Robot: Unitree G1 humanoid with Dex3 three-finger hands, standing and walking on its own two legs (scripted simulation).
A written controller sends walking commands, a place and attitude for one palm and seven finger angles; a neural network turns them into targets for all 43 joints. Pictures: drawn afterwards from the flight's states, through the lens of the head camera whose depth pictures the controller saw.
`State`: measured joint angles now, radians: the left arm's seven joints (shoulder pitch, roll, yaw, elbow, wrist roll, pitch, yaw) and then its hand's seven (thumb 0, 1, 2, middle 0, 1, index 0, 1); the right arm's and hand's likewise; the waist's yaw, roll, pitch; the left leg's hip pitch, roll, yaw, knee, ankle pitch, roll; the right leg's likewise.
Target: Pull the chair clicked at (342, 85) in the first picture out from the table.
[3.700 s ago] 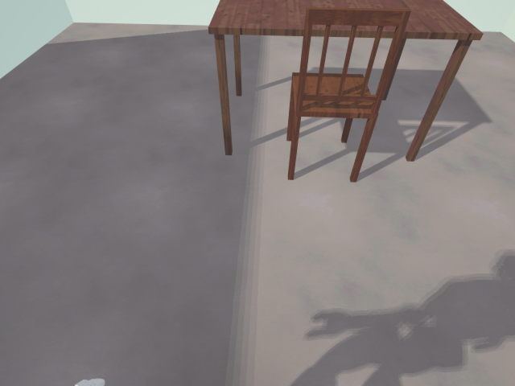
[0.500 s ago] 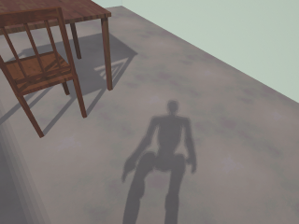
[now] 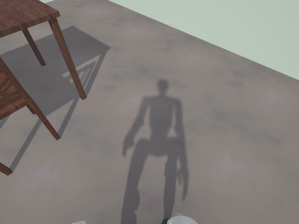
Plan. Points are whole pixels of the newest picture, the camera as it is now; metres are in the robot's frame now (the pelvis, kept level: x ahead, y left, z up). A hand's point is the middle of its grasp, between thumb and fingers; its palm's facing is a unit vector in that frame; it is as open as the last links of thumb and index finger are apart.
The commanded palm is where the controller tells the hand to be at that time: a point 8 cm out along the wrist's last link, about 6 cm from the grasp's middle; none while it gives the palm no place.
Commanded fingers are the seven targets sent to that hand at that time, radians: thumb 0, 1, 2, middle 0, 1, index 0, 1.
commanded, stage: walk to a spot facing it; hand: left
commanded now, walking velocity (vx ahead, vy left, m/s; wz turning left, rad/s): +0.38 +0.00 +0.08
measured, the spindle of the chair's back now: out of the picture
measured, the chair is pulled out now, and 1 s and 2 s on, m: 0.00 0.00 0.00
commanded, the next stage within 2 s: turn to face it in 0.56 s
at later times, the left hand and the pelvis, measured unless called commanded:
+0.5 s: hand out of the picture +0.12 +0.17 -0.17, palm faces +0.22 -0.97 -0.10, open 7.3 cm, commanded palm none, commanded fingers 0.00 0.90 0.90 -0.20 -0.30 -0.20 -0.30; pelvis +0.22 +0.03 +0.01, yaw +7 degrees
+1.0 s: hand (91, 128) +0.47 +0.24 -0.13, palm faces +0.22 -0.95 -0.20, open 7.4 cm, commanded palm none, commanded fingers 0.00 0.90 0.90 -0.20 -0.30 -0.20 -0.30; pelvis +0.38 +0.04 +0.02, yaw +13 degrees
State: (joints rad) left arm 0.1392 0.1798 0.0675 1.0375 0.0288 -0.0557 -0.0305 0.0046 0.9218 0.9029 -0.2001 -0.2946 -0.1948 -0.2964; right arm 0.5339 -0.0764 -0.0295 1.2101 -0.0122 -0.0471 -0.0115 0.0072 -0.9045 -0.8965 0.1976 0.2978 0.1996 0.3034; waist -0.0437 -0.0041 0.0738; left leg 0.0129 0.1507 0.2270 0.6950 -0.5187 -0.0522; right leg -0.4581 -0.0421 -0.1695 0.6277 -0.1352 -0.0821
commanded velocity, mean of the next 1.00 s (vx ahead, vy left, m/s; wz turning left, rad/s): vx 0.21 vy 0.00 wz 0.27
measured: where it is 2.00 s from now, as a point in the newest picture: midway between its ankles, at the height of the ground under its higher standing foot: (140, 185)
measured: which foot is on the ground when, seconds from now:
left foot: up 0.00-0.50, down 0.52-1.00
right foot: down 0.00-0.52, up 0.54-0.98, down 1.00-1.00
